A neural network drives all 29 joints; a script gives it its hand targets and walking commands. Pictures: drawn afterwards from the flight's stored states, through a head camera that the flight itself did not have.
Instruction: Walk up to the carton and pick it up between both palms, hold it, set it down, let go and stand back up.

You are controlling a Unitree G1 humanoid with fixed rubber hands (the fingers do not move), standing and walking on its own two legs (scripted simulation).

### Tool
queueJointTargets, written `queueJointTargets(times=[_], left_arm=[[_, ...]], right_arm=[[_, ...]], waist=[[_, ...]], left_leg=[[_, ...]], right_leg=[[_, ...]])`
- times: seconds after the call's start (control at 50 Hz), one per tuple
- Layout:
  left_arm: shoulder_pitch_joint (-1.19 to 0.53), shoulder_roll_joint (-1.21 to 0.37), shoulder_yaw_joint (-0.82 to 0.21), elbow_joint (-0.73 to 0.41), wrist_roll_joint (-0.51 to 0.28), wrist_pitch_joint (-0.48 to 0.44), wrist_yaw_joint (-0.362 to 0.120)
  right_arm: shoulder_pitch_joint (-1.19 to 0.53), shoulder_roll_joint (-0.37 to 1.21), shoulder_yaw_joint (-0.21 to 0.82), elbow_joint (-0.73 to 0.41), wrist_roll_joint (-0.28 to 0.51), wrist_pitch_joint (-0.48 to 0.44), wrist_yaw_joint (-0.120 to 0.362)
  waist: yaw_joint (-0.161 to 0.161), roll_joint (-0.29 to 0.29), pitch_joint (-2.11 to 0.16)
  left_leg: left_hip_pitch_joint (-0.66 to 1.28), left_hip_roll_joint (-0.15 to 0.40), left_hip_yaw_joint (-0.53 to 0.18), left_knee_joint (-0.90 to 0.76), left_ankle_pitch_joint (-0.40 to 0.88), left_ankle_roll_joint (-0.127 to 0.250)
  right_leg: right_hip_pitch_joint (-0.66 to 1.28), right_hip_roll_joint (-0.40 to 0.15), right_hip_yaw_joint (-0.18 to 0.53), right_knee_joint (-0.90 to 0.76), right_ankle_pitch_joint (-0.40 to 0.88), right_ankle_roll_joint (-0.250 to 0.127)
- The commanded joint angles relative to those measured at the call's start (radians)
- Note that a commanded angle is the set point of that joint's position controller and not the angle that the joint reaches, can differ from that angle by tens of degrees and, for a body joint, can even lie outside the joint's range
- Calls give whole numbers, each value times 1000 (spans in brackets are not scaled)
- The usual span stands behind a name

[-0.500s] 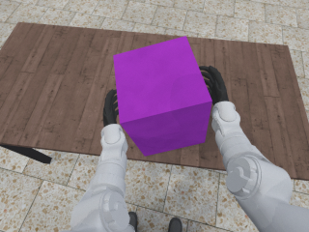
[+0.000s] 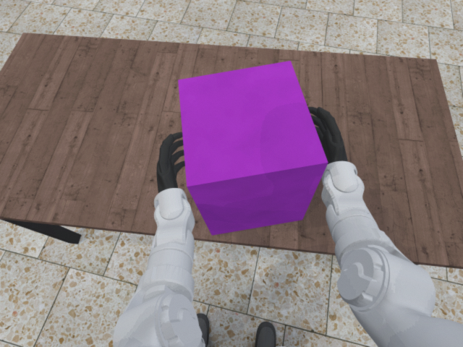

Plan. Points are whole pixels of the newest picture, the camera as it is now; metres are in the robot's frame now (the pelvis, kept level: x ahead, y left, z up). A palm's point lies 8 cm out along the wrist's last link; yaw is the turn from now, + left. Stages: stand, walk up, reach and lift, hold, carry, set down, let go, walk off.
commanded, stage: set down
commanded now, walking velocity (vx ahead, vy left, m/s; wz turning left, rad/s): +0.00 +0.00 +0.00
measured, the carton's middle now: (246, 157) +0.44 +0.05 -0.05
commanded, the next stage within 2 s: none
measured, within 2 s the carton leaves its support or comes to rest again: rests again in 1.08 s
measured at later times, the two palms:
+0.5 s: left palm (171, 181) +0.36 +0.18 -0.02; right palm (332, 159) +0.44 -0.10 -0.01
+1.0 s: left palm (169, 183) +0.36 +0.19 -0.04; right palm (328, 160) +0.44 -0.10 -0.02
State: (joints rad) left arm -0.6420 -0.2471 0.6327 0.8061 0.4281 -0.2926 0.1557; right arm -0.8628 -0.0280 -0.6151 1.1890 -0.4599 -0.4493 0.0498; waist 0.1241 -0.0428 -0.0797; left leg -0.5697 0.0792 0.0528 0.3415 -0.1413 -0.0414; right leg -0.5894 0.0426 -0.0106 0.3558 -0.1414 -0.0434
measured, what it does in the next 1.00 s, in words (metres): stands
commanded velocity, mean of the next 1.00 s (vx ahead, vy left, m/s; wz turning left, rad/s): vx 0.00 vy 0.00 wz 0.00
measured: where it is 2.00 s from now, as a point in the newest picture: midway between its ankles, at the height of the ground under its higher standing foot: outside the picture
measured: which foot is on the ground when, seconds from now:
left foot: down 0.00-1.00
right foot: down 0.00-1.00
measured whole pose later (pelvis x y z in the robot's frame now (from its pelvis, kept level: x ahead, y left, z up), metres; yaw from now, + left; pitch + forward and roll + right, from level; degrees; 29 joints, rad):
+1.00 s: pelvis -0.01 +0.01 -0.01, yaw -1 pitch +25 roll +0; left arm -0.70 -0.16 0.54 0.98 0.35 -0.31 0.21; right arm -0.90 -0.11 -0.43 1.31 -0.28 -0.39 0.03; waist 0.14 -0.06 -0.13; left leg -0.70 0.09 0.07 0.43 -0.17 -0.04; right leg -0.71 0.05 0.00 0.41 -0.14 -0.04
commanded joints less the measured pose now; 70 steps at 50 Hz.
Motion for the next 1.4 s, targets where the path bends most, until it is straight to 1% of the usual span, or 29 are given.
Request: queueJointTargets(times=[0.0, 0.14, 0.22, 0.28, 0.36, 0.38, 0.42, 0.46, 0.52, 0.58, 0.6, 0.64, 0.7, 0.78, 0.86, 0.92, 0.94, 1.0, 1.02, 1.06, 1.1, 1.12, 1.14, 1.16, 1.18, 1.22, 1.28, 1.32, 1.38], left_arm=[[-426, -305, -219, 30, 47, -46, -78], [-378, -310, -220, 67, 59, -56, -74], [-383, -312, -225, 80, 52, -64, -76], [-382, -299, -202, 85, 60, -70, -85], [-379, -291, -218, 91, 59, -70, -80], [-376, -287, -212, 100, 57, -69, -81], [-379, -276, -190, 109, 65, -70, -82], [-389, -269, -189, 114, 64, -72, -79], [-399, -269, -200, 104, 63, -68, -75], [-404, -257, -175, 97, 61, -67, -76], [-394, -265, -179, 97, 65, -62, -72], [-377, -279, -182, 99, 74, -58, -66], [-368, -255, -165, 95, 75, -48, -58], [-378, -168, -134, 92, 61, -58, -46], [-363, -42, -127, 65, 28, -52, -6], [-376, 82, -168, 42, -62, -54, 51], [-402, 84, -194, 45, -101, -56, 66], [-454, 134, -252, 70, -198, -82, 88], [-463, 152, -265, 77, -229, -95, 89], [-468, 191, -272, 112, -265, -115, 85], [-481, 224, -280, 144, -294, -137, 77], [-488, 233, -297, 148, -302, -140, 74], [-490, 239, -308, 155, -309, -138, 73], [-478, 236, -313, 185, -320, -135, 71], [-478, 255, -314, 213, -333, -133, 67], [-491, 287, -338, 230, -367, -141, 64], [-506, 309, -362, 238, -409, -140, 61], [-503, 309, -397, 258, -441, -142, 54], [-523, 349, -419, 251, -489, -145, 45]], right_arm=[[-374, 469, 215, 86, -91, 12, 89], [-376, 456, 233, 79, -88, -13, 83], [-371, 451, 223, 100, -93, -21, 82], [-366, 466, 233, 96, -94, -19, 78], [-362, 451, 224, 101, -88, -18, 80], [-368, 447, 220, 92, -92, -17, 78], [-366, 454, 221, 88, -98, -11, 83], [-375, 455, 220, 77, -99, -9, 85], [-365, 439, 207, 83, -98, -1, 87], [-372, 435, 200, 81, -102, 11, 92], [-367, 423, 191, 90, -104, 11, 94], [-373, 413, 183, 83, -104, 6, 96], [-362, 384, 166, 87, -109, 18, 95], [-384, 318, 177, 57, -84, 21, 82], [-377, 139, 189, 41, 13, 34, 55], [-431, -36, 279, 30, 167, 32, 16], [-467, -51, 311, 46, 212, 36, 3], [-540, -124, 399, 29, 323, 10, -22], [-548, -148, 427, 41, 355, 1, -30], [-579, -184, 487, 57, 417, -11, -37], [-598, -210, 516, 79, 449, -21, -44], [-598, -235, 512, 100, 466, -24, -46], [-599, -257, 518, 130, 482, -27, -46], [-609, -266, 526, 157, 496, -31, -47], [-617, -288, 539, 174, 508, -32, -49], [-646, -325, 563, 175, 539, -46, -50], [-653, -370, 589, 212, 586, -48, -45], [-654, -396, 593, 245, 607, -45, -44], [-687, -429, 618, 222, 651, -47, -34]], waist=[[57, -102, -568], [68, -80, -572], [54, -74, -576], [66, -85, -552], [58, -64, -568], [55, -81, -559], [71, -85, -566], [71, -90, -570], [65, -60, -578], [68, -92, -559], [60, -85, -559], [66, -57, -580], [68, -72, -559], [83, -94, -587], [90, -50, -631], [111, -21, -727], [104, -24, -746], [109, -28, -876], [102, -46, -894], [122, -63, -927], [125, -82, -953], [109, -70, -957], [108, -50, -946], [98, -77, -926], [103, -91, -915], [101, -94, -955], [99, -95, -961], [77, -98, -953], [82, -115, -982]], left_leg=[[-66, -67, 127, 3, 250, 81], [-54, -63, 121, 28, 302, 72], [-61, -63, 119, 41, 305, 68], [-107, -68, 125, 28, 271, 75], [-81, -65, 118, 41, 276, 71], [-84, -65, 119, 46, 267, 74], [-110, -69, 123, 38, 243, 83], [-129, -70, 127, 29, 215, 84], [-84, -70, 125, 41, 237, 72], [-85, -69, 122, 44, 245, 80], [-49, -65, 120, 48, 267, 74], [-13, -62, 115, 64, 308, 62], [2, -61, 117, 70, 289, 65], [-73, -71, 127, 57, 280, 73], [-29, -73, 122, 70, 340, 53], [15, -66, 112, 115, 448, 32], [25, -64, 106, 136, 473, 27], [-26, -67, 100, 196, 482, 6], [-38, -68, 101, 219, 498, 3], [-85, -70, 100, 250, 498, -1], [-127, -72, 100, 263, 458, -5], [-120, -71, 92, 263, 441, -14], [-98, -69, 87, 272, 457, -22], [-96, -66, 87, 283, 446, -23], [-110, -67, 87, 285, 426, -18], [-145, -67, 87, 306, 429, -24], [-143, -66, 80, 318, 418, -34], [-132, -64, 72, 329, 418, -41], [-176, -69, 73, 335, 405, -40]], right_leg=[[607, -47, -18, 95, 447, 46], [575, -35, -29, 102, 460, 35], [539, -32, -31, 104, 439, 31], [592, -45, -18, 112, 467, 37], [530, -39, -26, 105, 408, 34], [519, -36, -27, 104, 386, 35], [536, -43, -20, 108, 370, 34], [539, -46, -18, 106, 351, 35], [493, -37, -29, 99, 306, 28], [478, -34, -28, 93, 287, 31], [466, -26, -36, 90, 289, 31], [426, -19, -44, 84, 281, 21], [401, -15, -39, 71, 213, 15], [476, -25, -23, 96, 296, 30], [477, -14, -17, 99, 323, 22], [424, 16, -12, 107, 353, 10], [388, 26, -13, 110, 354, 8], [367, 34, -5, 145, 392, 9], [380, 39, -3, 167, 436, 16], [411, 41, 0, 208, 476, 24], [436, 33, 8, 240, 497, 37], [429, 36, 4, 243, 489, 36], [398, 40, 1, 246, 477, 33], [368, 45, -2, 241, 460, 34], [360, 45, -1, 246, 454, 34], [360, 45, 3, 272, 488, 41], [341, 52, -2, 284, 460, 44], [313, 53, -6, 280, 447, 42], [333, 50, -5, 294, 470, 49]])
